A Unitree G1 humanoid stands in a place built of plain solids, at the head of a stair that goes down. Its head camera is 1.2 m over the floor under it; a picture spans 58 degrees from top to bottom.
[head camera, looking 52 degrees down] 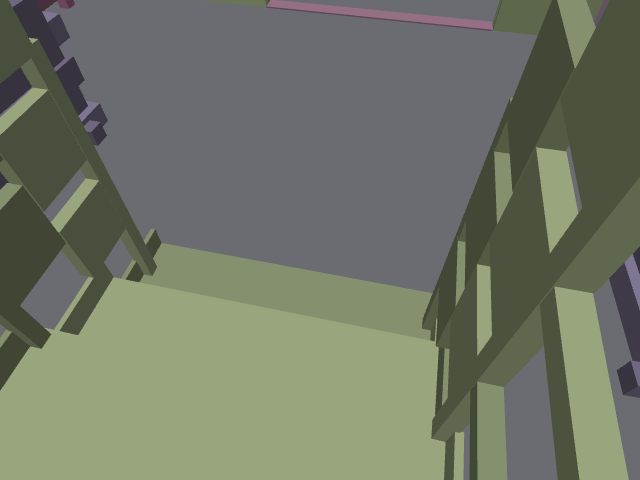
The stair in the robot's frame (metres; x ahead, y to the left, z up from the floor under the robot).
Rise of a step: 0.17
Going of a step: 0.30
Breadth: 1.25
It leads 13 degrees to the right of straight ahead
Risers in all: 3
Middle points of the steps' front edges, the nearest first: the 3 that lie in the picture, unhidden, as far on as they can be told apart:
0.47 0.25 0.00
0.76 0.19 -0.17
1.06 0.12 -0.34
